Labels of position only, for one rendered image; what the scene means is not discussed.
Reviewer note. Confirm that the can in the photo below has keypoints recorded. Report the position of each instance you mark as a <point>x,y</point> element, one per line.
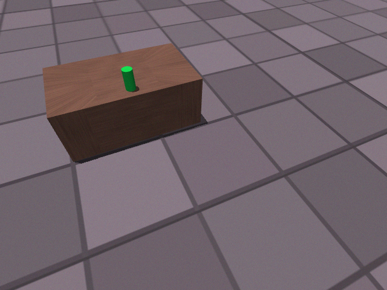
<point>128,78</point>

